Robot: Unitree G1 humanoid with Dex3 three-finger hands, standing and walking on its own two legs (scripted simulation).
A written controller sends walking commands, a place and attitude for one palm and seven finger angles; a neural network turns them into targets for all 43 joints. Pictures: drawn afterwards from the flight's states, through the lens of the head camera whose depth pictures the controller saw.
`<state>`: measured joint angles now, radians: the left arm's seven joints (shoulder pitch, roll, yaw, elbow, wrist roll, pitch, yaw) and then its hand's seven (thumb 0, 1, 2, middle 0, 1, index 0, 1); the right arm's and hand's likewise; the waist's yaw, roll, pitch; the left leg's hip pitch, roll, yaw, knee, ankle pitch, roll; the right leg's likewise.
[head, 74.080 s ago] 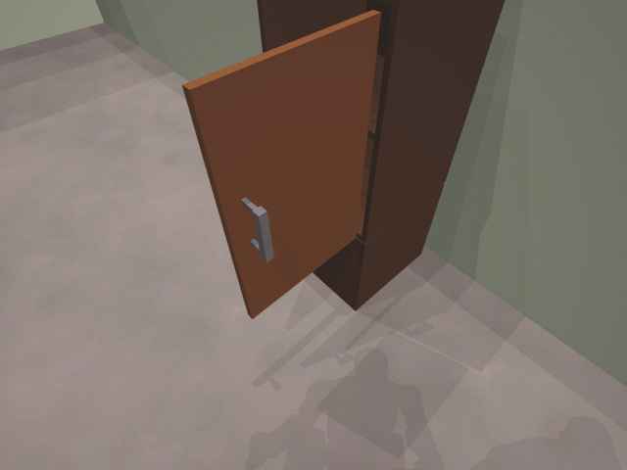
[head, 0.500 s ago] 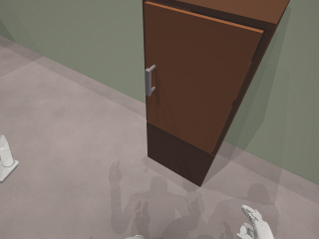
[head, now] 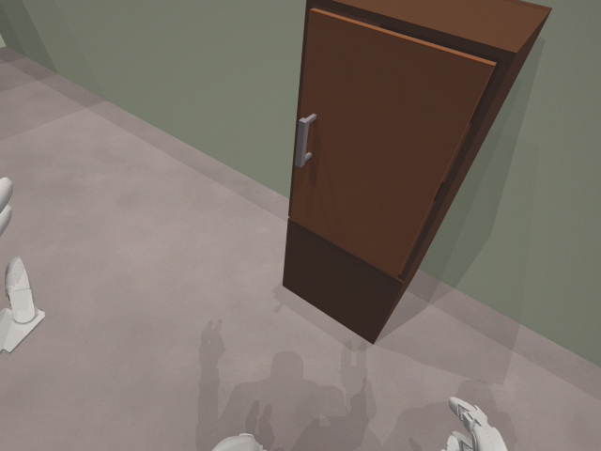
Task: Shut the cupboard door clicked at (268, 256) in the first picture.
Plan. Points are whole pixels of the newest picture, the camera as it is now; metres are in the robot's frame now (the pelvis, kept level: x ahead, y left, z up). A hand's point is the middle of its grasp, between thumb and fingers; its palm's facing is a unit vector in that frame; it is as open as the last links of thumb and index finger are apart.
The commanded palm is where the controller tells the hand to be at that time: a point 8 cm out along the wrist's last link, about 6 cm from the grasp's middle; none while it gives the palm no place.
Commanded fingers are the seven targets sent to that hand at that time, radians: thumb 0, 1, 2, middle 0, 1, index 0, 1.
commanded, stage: step back with the hand held close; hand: left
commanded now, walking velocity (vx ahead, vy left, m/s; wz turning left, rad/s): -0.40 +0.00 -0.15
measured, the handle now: (306, 140) +0.81 +0.06 -0.02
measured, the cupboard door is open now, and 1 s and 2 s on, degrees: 0 0 0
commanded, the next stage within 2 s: stop stepping back and stand still in 0.10 s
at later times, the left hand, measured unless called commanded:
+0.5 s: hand out of the picture +0.08 +0.26 +0.20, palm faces +0.35 -0.83 -0.43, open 7.4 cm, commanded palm +0.05 +0.30 +0.19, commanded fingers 0.00 0.90 0.90 -0.20 -0.30 -0.20 -0.30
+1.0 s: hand out of the picture +0.10 +0.28 +0.18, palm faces +0.37 -0.81 -0.45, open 7.4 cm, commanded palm +0.06 +0.31 +0.19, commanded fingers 0.00 0.90 0.90 -0.20 -0.30 -0.20 -0.30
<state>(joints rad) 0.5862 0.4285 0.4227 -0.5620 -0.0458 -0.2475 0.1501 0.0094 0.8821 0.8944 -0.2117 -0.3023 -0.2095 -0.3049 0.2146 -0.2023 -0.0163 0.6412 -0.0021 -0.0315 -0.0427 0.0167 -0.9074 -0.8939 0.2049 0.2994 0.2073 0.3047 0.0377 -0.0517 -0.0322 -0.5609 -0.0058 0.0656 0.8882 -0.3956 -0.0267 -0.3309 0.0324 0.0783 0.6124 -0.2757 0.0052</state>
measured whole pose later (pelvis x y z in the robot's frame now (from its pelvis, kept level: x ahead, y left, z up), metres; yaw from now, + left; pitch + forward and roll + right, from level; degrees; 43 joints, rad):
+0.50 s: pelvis -0.14 +0.02 +0.01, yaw -9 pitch +0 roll +0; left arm 0.59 0.46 0.45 -0.53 -0.06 -0.20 0.17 0.01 0.88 0.89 -0.22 -0.30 -0.21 -0.31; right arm 0.32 -0.21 0.02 0.68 0.00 -0.05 -0.06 0.02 -0.91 -0.89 0.21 0.30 0.21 0.31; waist 0.00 -0.04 -0.09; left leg -0.47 0.03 0.04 0.82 -0.34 -0.01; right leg -0.18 0.01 0.00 0.52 -0.35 -0.03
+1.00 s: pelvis -0.13 +0.03 +0.01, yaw -9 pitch +0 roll +0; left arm 0.56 0.42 0.43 -0.42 -0.05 -0.21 0.17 0.01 0.88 0.89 -0.21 -0.30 -0.21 -0.31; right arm 0.25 -0.20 0.02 0.67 0.01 -0.06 -0.06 0.02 -0.91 -0.89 0.21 0.30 0.21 0.30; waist 0.01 0.01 -0.06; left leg -0.28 0.01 0.03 0.55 -0.27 0.01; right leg -0.16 0.02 -0.01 0.51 -0.35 -0.01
